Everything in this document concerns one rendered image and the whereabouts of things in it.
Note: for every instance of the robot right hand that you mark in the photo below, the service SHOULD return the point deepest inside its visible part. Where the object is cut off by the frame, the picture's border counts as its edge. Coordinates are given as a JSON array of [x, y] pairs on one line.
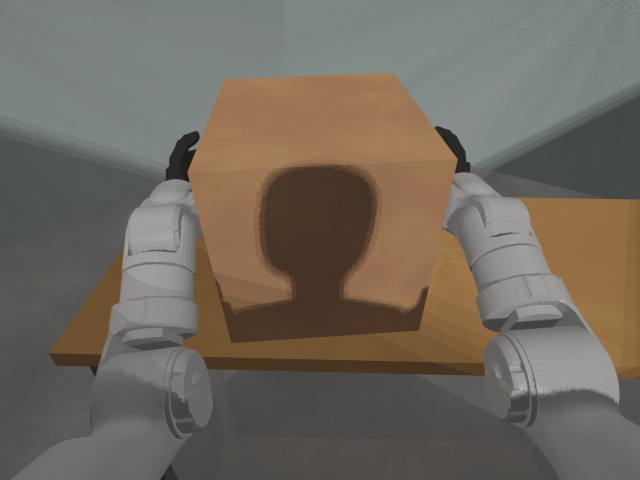
[[453, 143]]

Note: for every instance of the table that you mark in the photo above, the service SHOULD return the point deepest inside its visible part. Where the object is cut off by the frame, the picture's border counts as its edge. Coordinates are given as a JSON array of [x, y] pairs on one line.
[[592, 244]]

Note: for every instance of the left robot forearm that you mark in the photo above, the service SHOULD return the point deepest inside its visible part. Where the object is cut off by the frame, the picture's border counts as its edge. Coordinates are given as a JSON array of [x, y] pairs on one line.
[[156, 308]]

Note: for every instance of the carton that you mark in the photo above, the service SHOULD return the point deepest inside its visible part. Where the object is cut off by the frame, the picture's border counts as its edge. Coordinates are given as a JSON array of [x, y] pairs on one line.
[[321, 200]]

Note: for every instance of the right robot forearm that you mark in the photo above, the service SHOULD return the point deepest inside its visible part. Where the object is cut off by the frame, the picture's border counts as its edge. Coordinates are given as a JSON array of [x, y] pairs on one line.
[[516, 288]]

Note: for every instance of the robot left hand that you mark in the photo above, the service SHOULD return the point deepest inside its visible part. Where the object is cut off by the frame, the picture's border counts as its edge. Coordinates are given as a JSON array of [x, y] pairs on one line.
[[181, 158]]

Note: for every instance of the right robot upper arm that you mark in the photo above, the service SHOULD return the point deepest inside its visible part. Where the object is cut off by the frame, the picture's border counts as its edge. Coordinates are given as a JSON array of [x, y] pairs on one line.
[[558, 385]]

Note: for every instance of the left robot upper arm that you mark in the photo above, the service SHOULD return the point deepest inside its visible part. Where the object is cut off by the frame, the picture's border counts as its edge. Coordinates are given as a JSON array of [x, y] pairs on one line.
[[144, 407]]

